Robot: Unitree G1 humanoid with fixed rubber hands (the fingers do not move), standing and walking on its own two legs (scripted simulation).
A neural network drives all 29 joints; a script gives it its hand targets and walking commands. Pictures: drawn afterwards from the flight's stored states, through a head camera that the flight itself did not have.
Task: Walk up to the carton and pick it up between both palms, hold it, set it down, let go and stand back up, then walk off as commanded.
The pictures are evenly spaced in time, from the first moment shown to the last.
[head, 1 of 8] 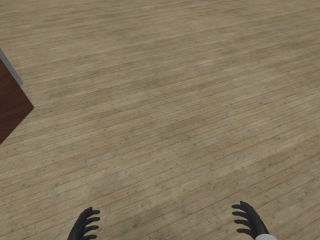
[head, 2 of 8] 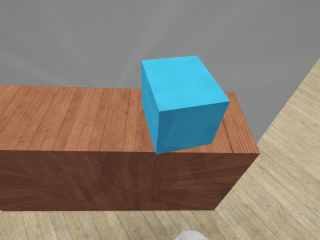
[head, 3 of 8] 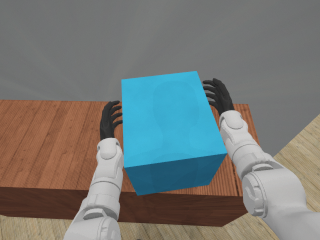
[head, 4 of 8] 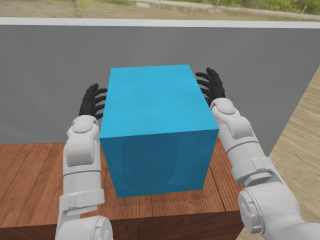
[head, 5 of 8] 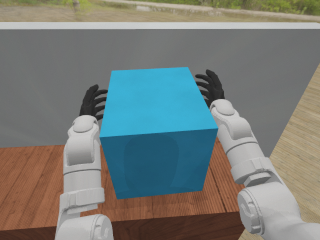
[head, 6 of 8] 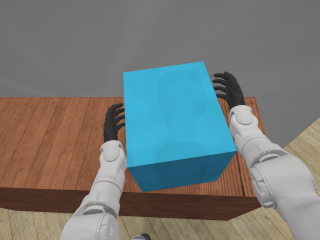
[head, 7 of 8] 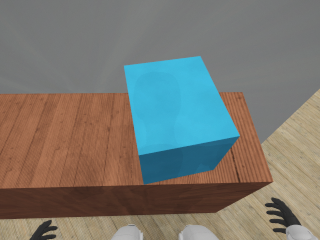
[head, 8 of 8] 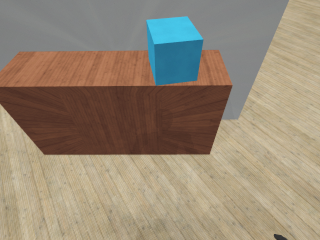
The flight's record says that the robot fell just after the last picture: no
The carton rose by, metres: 0.19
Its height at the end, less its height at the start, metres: +0.00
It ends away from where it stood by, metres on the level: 0.01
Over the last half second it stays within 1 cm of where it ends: yes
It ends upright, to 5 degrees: yes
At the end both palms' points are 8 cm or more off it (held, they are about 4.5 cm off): yes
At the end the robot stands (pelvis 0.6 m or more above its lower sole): yes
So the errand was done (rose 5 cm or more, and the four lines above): yes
